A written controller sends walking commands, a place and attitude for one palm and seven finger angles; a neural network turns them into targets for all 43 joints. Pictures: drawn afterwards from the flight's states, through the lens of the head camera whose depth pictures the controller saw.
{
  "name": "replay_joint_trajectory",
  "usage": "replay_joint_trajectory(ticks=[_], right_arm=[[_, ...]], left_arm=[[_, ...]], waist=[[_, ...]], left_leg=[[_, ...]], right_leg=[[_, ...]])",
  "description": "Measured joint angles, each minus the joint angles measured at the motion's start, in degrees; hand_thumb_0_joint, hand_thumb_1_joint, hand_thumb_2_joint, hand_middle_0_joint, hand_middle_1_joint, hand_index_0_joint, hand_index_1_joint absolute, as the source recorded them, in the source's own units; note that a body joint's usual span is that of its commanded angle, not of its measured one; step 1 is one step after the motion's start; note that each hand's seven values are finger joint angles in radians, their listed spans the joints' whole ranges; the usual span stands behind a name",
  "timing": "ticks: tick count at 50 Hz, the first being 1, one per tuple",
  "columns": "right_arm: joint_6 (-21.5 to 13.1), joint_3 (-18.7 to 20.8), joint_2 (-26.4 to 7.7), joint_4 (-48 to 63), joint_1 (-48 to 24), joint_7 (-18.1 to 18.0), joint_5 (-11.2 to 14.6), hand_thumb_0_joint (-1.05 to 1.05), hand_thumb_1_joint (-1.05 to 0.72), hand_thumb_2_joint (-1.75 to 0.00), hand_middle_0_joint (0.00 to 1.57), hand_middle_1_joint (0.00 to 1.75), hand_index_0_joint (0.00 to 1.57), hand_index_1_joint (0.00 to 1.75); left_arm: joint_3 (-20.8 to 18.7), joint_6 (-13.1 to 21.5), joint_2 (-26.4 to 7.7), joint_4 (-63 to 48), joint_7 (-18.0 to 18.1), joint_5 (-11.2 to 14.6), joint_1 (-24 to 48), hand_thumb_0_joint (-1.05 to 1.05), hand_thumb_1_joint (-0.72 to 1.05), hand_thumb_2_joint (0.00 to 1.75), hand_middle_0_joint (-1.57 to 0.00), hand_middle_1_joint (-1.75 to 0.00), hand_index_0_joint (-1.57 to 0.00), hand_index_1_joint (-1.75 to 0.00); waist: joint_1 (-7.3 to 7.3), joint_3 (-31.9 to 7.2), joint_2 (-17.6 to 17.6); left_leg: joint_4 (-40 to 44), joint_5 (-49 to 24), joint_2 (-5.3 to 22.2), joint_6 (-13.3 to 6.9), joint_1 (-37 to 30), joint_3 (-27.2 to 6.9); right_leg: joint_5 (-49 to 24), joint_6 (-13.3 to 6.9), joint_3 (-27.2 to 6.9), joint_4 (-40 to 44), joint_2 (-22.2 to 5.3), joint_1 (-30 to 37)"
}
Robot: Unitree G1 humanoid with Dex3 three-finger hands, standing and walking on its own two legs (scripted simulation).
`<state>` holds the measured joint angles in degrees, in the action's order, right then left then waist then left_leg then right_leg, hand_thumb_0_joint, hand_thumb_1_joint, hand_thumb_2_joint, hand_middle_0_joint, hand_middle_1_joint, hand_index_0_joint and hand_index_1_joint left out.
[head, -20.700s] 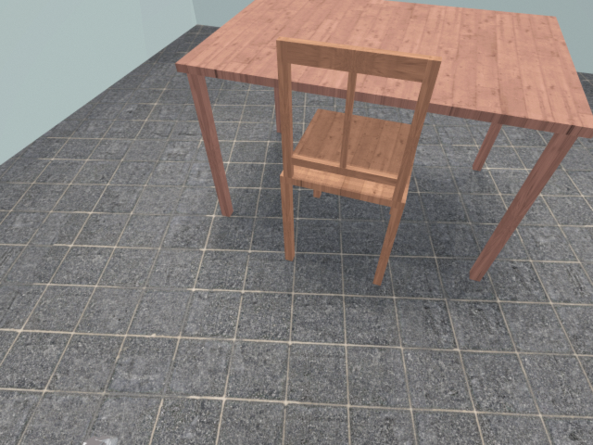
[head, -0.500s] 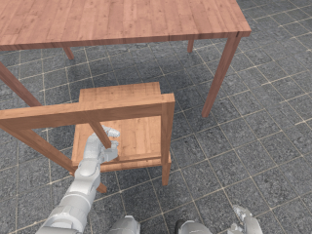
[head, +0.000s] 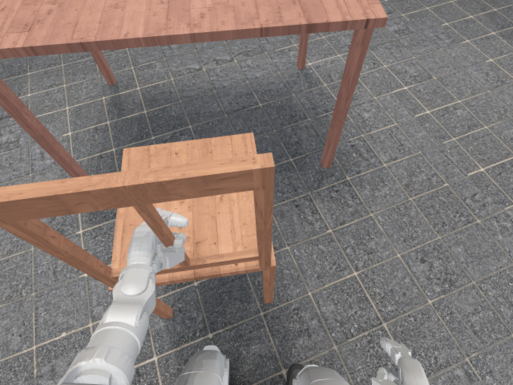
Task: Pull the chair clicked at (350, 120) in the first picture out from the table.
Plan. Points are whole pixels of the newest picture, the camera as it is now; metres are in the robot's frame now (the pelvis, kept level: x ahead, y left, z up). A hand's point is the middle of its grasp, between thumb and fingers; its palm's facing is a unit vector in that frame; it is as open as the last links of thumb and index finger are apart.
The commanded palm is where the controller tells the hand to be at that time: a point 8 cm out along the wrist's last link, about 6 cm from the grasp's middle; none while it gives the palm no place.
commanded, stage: step backward, pulling the chair out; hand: left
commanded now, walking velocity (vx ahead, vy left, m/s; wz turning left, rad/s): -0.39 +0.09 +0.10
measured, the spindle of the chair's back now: (167, 237) +0.35 +0.17 -0.07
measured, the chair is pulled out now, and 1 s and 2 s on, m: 0.45 0.59 0.59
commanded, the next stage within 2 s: stop walking, hand still on the chair in 0.24 s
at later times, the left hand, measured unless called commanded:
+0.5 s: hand (176, 321) +0.21 +0.14 -0.06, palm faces +0.05 -0.98 -0.17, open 5.0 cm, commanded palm +0.19 +0.19 -0.05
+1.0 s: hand (173, 338) +0.19 +0.14 -0.06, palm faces -0.03 -0.99 -0.17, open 5.1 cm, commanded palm +0.17 +0.19 -0.05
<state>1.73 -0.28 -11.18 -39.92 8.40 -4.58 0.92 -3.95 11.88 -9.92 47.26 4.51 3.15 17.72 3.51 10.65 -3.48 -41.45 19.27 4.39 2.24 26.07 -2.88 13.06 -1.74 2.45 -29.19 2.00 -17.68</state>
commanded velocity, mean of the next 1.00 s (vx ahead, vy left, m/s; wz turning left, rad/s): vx -0.04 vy -0.01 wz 0.02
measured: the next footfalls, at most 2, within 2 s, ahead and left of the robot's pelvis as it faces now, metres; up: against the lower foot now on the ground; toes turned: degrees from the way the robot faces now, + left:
left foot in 0.14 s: +0.00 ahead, +0.15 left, +0.00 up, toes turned +0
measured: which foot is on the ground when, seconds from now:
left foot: up 0.00-0.12, down 0.14-1.00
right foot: down 0.00-1.00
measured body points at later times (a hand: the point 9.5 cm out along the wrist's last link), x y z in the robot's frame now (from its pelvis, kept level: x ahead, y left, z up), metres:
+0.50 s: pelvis -0.09 -0.01 -0.01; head -0.05 -0.02 +0.44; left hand +0.21 +0.19 -0.05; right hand +0.03 -0.24 -0.13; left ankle -0.05 +0.15 -0.73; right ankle +0.00 -0.11 -0.73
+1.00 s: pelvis -0.06 +0.02 +0.01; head -0.05 +0.01 +0.45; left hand +0.19 +0.19 -0.05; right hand +0.06 -0.22 -0.12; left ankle -0.04 +0.15 -0.73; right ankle +0.00 -0.11 -0.73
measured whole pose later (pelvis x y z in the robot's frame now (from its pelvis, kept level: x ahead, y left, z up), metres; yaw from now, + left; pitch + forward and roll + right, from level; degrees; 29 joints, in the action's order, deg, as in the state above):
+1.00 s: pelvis -0.06 +0.02 +0.01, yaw +0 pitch -3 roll +0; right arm -1.6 -2.0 -11.5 -41.0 13.8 -5.8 1.2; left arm 4.9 7.4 -6.4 39.7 4.4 1.0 2.1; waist 0.7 3.9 -1.3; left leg -27.1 13.2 0.5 0.8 11.4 -0.4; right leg 8.9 0.9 2.4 -26.3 -2.8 -14.8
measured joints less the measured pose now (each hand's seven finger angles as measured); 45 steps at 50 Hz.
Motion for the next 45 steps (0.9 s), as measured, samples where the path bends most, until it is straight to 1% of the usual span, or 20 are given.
replay_joint_trajectory(ticks=[1, 3, 5, 7, 8, 10, 11, 13, 14, 16, 18, 19, 22, 24, 27, 30, 35, 38, 45], right_arm=[[-0.08, 0.05, -0.69, -0.33, 0.15, -0.37, -0.06, 0.01, -0.9, -0.9, 0.2, 0.3, 0.21, 0.3], [-0.22, 0.24, -2.28, -0.99, 0.57, -0.96, -0.11, 0.01, -0.91, -0.9, 0.2, 0.3, 0.21, 0.3], [-0.36, 0.53, -3.85, -1.39, 1.28, -1.55, -0.05, 0.01, -0.91, -0.9, 0.2, 0.3, 0.2, 0.3], [-0.4, 1.01, -5.32, -1.42, 2.12, -2.18, 0.05, 0.01, -0.91, -0.9, 0.2, 0.3, 0.2, 0.3], [-0.22, 1.36, -5.33, -1.66, 2.01, -2.42, 0.03, 0.01, -0.91, -0.9, 0.2, 0.3, 0.2, 0.3], [0.47, 1.52, -4.98, -0.87, 2.17, -2.4, -0.08, 0.01, -0.91, -0.9, 0.2, 0.3, 0.2, 0.3], [0.66, 1.46, -4.78, -0.18, 2.47, -2.3, -0.23, 0.01, -0.91, -0.9, 0.2, 0.3, 0.2, 0.3], [0.81, 1.35, -4.21, 0.87, 2.93, -1.88, -0.38, 0.01, -0.91, -0.9, 0.19, 0.3, 0.2, 0.3], [0.77, 1.24, -3.86, 1.23, 2.88, -1.59, -0.35, 0.01, -0.91, -0.9, 0.19, 0.3, 0.2, 0.3], [0.7, 0.74, -2.88, 1.57, 2.65, -1.07, -0.03, 0.01, -0.91, -0.9, 0.19, 0.3, 0.2, 0.3], [0.74, 0.15, -1.84, 1.57, 2.5, -0.84, 0.36, 0.01, -0.91, -0.9, 0.2, 0.3, 0.2, 0.3], [0.74, -0.15, -1.36, 1.61, 2.45, -0.78, 0.59, 0.01, -0.91, -0.9, 0.2, 0.3, 0.2, 0.3], [0.2, -1.08, -0.4, 1.29, 2.42, -0.93, 0.96, 0.01, -0.91, -0.9, 0.2, 0.3, 0.2, 0.3], [-0.31, -1.53, -0.48, 0.8, 2.84, -1.05, 0.72, 0.01, -0.91, -0.9, 0.2, 0.3, 0.2, 0.3], [-1.0, -1.8, -1.15, -0.23, 3.65, -1.36, 0.37, 0.01, -0.91, -0.9, 0.2, 0.3, 0.2, 0.3], [-1.29, -1.58, -1.83, -0.74, 4.62, -1.55, 0.14, 0.01, -0.91, -0.9, 0.2, 0.3, 0.2, 0.3], [-1.65, -1.04, -2.3, -0.8, 5.74, -1.64, 0.02, 0.01, -0.91, -0.9, 0.2, 0.3, 0.2, 0.3], [-1.56, -0.94, -1.96, -0.7, 6.29, -1.6, 0.25, 0.01, -0.91, -0.9, 0.2, 0.3, 0.2, 0.3], [-2.29, -1.42, -0.84, -1.17, 6.17, -1.3, 0.31, 0.01, -0.91, -0.9, 0.2, 0.3, 0.2, 0.3]], left_arm=[[0.01, -0.09, 0.35, 0.1, 0.15, -0.11, -0.35, 0.02, 0.72, 0.81, -0.33, -1.16, -0.5, -1.45], [0.47, -0.53, 1.14, 0.1, 0.39, -0.61, -0.85, 0.02, 0.73, 0.81, -0.32, -1.16, -0.5, -1.45], [1.68, -1.19, 1.85, 0.05, 0.61, -1.05, -0.88, 0.02, 0.73, 0.81, -0.31, -1.17, -0.5, -1.45], [3.62, -1.95, 2.32, -0.15, 0.67, -1.36, -0.37, 0.02, 0.73, 0.81, -0.3, -1.2, -0.5, -1.45], [4.53, -2.36, 2.14, -0.06, 0.69, -1.38, 0.34, 0.02, 0.73, 0.81, -0.29, -1.21, -0.5, -1.45], [5.86, -3.04, 1.59, -0.19, 0.65, -1.37, 1.09, 0.01, 0.74, 0.81, -0.28, -1.22, -0.5, -1.45], [6.3, -3.37, 1.4, -0.19, 0.56, -1.18, 1.21, 0.01, 0.74, 0.81, -0.27, -1.22, -0.5, -1.45], [6.49, -3.67, 1.4, 0.07, 0.33, -0.82, 1.17, 0.01, 0.74, 0.8, -0.27, -1.22, -0.5, -1.45], [6.45, -3.67, 1.42, 0.27, 0.3, -0.59, 1.27, 0.01, 0.74, 0.8, -0.27, -1.22, -0.5, -1.45], [6.2, -3.68, 1.18, 0.68, 0.04, -0.31, 1.48, 0.02, 0.74, 0.81, -0.28, -1.22, -0.5, -1.45], [5.61, -3.66, 1.01, 1.47, -0.18, -0.04, 1.41, 0.02, 0.74, 0.81, -0.29, -1.21, -0.5, -1.45], [5.24, -4.03, 0.94, 1.11, -0.13, 0.2, 0.94, 0.02, 0.74, 0.82, -0.29, -1.21, -0.5, -1.45], [4.25, -4.81, 0.97, -0.33, 0.46, 0.5, -1.08, 0.02, 0.74, 0.83, -0.3, -1.19, -0.5, -1.45], [3.86, -5.12, 1.37, -0.93, 0.72, 0.3, -2.41, 0.03, 0.73, 0.83, -0.3, -1.19, -0.5, -1.45], [4.02, -5.51, 2.0, -1.61, 0.95, -0.2, -4.28, 0.03, 0.73, 0.83, -0.3, -1.19, -0.5, -1.45], [4.64, -5.94, 2.42, -2.32, 0.89, -0.62, -5.98, 0.03, 0.73, 0.82, -0.3, -1.19, -0.5, -1.45], [5.89, -6.25, 2.58, -4.34, 0.67, -1.1, -8.51, 0.03, 0.73, 0.81, -0.29, -1.2, -0.5, -1.45], [6.64, -5.94, 2.58, -4.76, 0.29, -1.34, -9.49, 0.03, 0.73, 0.81, -0.28, -1.21, -0.5, -1.45], [8.13, -4.83, 2.97, -5.89, -0.29, -2.0, -12.43, 0.03, 0.72, 0.82, -0.28, -1.23, -0.5, -1.45]], waist=[[0.27, -0.61, 0.42], [0.71, -1.74, 1.01], [0.98, -2.77, 1.25], [1.11, -3.61, 0.85], [0.89, -3.27, 1.77], [-0.45, -2.77, 3.62], [-0.79, -2.84, 3.97], [-1.46, -3.27, 3.63], [-1.9, -3.08, 3.15], [-2.43, -2.5, 2.71], [-2.52, -2.78, 2.31], [-2.43, -3.03, 2.25], [-1.64, -3.31, 2.71], [-1.15, -3.52, 2.93], [-0.83, -3.86, 2.75], [-0.88, -4.22, 2.41], [-0.95, -4.11, 2.09], [-1.32, -4.27, 2.09], [-2.22, -5.4, 2.41]], left_leg=[[-2.43, 2.47, -1.4, -0.04, 0.11, -0.35], [-2.79, 4.35, -3.16, -0.06, -1.42, -0.4], [1.37, 3.03, -3.38, -0.25, -4.56, 0.06], [7.98, -2.33, -2.23, -0.68, -8.16, 0.41], [9.17, -3.28, -2.71, -0.56, -8.44, 0.6], [10.02, -4.09, -3.33, -0.62, -8.56, 1.54], [10.04, -4.36, -3.38, -0.67, -8.26, 1.7], [9.41, -4.66, -2.86, -0.62, -7.17, 1.58], [8.91, -4.73, -2.3, -0.5, -6.79, 1.57], [7.72, -4.75, -1.63, -0.08, -6.4, 1.51], [6.73, -4.78, -1.2, 0.39, -5.72, 1.31], [6.19, -4.29, -1.12, 0.24, -5.31, 1.38], [4.79, 1.21, -1.84, -1.01, -4.88, 1.56], [5.14, 2.41, -2.55, -1.72, -5.38, 1.45], [6.35, 0.97, -2.87, -2.08, -6.67, 1.44], [7.63, -0.47, -2.96, -2.26, -7.92, 1.31], [10.01, -5.1, -2.79, -1.94, -10.06, 1.27], [11.13, -7.1, -2.78, -1.71, -11.17, 1.39], [12.57, -6.44, -3.53, -1.31, -13.16, 2.01]], right_leg=[[-0.06, 0.02, -0.16, -0.52, -0.67, -0.81], [-0.44, 0.27, -0.16, -1.12, -1.87, -2.04], [-0.82, 0.74, 0.47, -1.6, -2.7, -3.03], [-1.05, 1.24, 1.74, -2.34, -2.92, -4.07], [-1.33, 1.49, 1.82, -2.48, -3.59, -4.28], [-2.87, 1.69, 0.93, -1.81, -4.17, -4.48], [-2.15, 1.82, 0.6, -2.32, -4.21, -4.46], [1.41, 1.73, 0.29, -3.28, -3.75, -4.07], [0.74, 1.63, 0.59, -2.67, -3.37, -4.01], [-4.05, 1.37, 1.02, -1.4, -2.91, -3.61], [-4.02, 0.86, 1.22, -2.4, -2.52, -4.29], [-3.56, 0.64, 1.21, -2.97, -2.46, -4.75], [-3.4, 0.31, 0.96, -3.27, -3.01, -5.09], [-3.75, 0.48, 1.04, -3.0, -3.66, -4.72], [-2.3, 1.01, 1.3, -2.82, -4.13, -3.78], [0.06, 1.53, 1.36, -2.24, -4.12, -2.75], [1.9, 2.23, 1.33, -1.33, -3.88, -1.04], [1.1, 2.37, 1.08, -0.53, -3.78, -0.06], [-3.9, 2.29, 0.4, 2.07, -4.43, 1.98]])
